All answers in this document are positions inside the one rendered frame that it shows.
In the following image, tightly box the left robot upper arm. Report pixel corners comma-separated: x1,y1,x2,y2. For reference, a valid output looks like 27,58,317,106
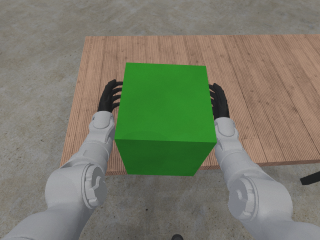
1,163,108,240

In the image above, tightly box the left robot hand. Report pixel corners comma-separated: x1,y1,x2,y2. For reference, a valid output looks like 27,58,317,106
97,79,123,113

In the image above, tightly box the right robot upper arm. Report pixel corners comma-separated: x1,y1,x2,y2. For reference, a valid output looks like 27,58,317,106
227,176,320,240

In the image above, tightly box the carton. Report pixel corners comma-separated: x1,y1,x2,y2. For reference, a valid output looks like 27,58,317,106
114,62,217,176

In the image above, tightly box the right robot hand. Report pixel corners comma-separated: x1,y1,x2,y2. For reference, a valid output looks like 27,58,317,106
209,83,230,121

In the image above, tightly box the table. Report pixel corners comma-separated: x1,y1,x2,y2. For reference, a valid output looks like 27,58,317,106
60,34,320,185

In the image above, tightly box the robot right forearm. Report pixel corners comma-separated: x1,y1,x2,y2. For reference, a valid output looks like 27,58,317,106
214,117,293,211

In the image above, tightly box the robot left forearm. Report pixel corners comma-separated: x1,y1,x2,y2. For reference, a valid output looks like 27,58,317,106
45,111,116,206

